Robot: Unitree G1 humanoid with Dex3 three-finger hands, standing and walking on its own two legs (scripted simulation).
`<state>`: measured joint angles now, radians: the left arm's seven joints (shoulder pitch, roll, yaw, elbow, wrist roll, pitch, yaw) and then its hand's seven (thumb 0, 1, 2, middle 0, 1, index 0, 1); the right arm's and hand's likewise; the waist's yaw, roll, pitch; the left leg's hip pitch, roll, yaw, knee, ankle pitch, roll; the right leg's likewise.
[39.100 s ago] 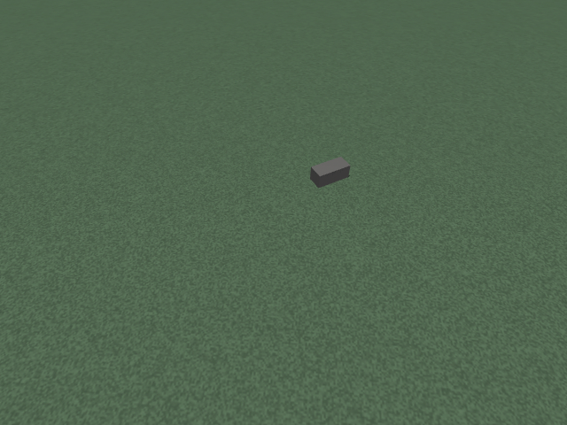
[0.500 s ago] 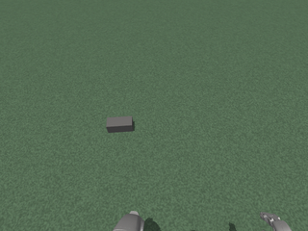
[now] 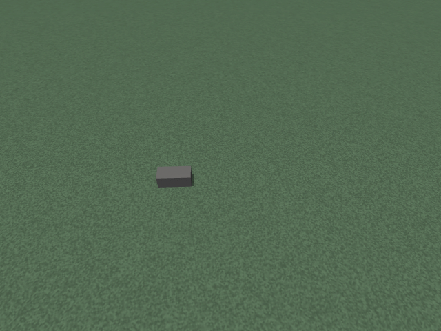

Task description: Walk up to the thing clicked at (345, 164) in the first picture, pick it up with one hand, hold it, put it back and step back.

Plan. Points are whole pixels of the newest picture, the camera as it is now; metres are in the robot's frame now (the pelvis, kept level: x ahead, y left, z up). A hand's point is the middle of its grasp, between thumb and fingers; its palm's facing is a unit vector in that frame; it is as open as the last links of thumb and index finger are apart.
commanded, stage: step back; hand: left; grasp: from above
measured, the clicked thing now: (174, 176) +1.07 +0.24 -0.72
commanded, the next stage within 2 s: stand in 0.80 s
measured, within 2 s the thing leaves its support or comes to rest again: neither
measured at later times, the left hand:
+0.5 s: hand out of the picture +0.09 +0.27 -0.14, palm faces +0.01 -0.94 -0.35, open 7.4 cm
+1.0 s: hand out of the picture +0.13 +0.26 -0.14, palm faces +0.00 -0.94 -0.33, open 7.4 cm
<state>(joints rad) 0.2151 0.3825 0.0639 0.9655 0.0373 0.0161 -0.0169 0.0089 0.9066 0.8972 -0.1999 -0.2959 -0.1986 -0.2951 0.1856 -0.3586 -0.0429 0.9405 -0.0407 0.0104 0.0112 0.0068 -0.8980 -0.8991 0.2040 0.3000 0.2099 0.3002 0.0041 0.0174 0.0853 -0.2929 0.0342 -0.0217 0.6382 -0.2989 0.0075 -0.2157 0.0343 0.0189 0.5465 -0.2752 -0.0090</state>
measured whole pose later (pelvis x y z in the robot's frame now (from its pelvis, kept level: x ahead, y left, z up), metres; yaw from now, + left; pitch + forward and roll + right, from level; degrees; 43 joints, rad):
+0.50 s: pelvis +0.02 +0.00 +0.01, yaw +1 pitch -2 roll -1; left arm 0.15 0.37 0.03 1.05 0.02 -0.02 -0.01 0.01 0.91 0.90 -0.20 -0.30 -0.20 -0.30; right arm 0.19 -0.33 -0.04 1.05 -0.03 -0.02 0.01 0.01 -0.90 -0.90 0.20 0.30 0.21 0.30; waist 0.01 0.00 0.04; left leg -0.22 0.00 -0.04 0.54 -0.28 0.00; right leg -0.19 0.00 0.00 0.50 -0.27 0.01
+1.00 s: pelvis +0.03 +0.01 +0.02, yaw +1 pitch -3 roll +0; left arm 0.05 0.35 0.00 1.10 0.00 -0.01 0.00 0.01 0.91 0.90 -0.20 -0.30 -0.20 -0.30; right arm 0.04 -0.34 -0.02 1.08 0.00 -0.02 -0.01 0.00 -0.90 -0.90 0.20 0.30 0.21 0.30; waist 0.01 -0.01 0.08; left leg -0.12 -0.01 -0.02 0.39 -0.23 0.01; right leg -0.10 -0.02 0.01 0.38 -0.23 0.02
